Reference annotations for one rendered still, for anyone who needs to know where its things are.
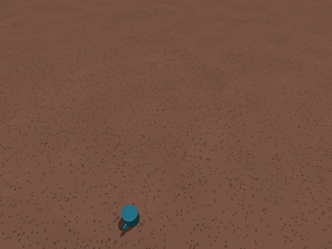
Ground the mug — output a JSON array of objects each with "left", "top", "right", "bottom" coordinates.
[{"left": 122, "top": 205, "right": 140, "bottom": 232}]

